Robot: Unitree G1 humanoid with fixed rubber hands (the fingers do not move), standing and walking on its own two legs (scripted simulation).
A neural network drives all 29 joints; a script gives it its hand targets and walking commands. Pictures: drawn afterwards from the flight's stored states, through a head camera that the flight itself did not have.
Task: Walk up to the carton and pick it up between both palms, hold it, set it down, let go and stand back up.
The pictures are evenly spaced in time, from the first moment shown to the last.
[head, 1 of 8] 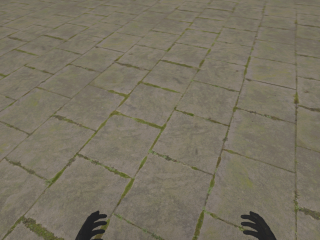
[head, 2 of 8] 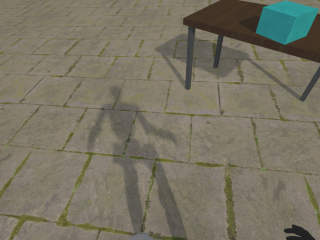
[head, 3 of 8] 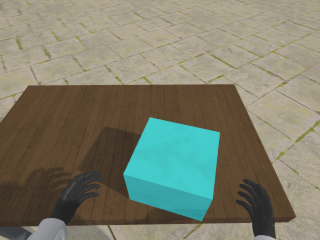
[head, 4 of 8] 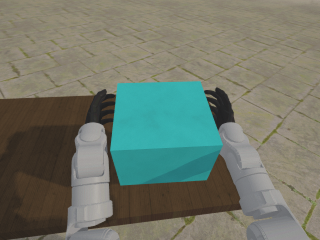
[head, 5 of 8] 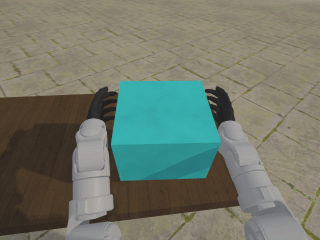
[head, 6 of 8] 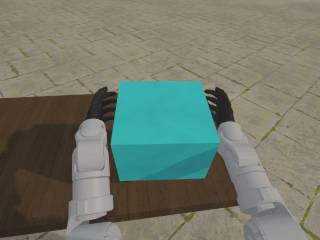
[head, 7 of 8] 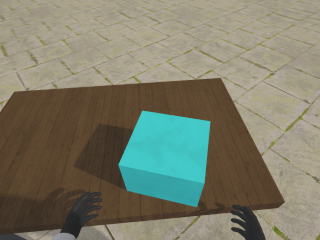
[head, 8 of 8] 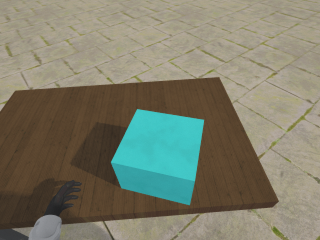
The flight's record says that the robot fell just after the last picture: no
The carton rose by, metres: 0.17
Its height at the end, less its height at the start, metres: +0.00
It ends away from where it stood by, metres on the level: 0.02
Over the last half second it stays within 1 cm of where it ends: yes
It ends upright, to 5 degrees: yes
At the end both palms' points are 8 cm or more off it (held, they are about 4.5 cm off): yes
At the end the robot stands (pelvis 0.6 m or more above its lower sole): yes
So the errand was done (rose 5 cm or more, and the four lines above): yes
